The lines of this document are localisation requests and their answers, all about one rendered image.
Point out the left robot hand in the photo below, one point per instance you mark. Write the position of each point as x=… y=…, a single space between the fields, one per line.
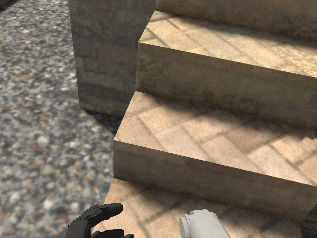
x=81 y=227

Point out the right robot thigh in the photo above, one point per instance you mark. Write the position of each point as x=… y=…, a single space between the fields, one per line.
x=201 y=223

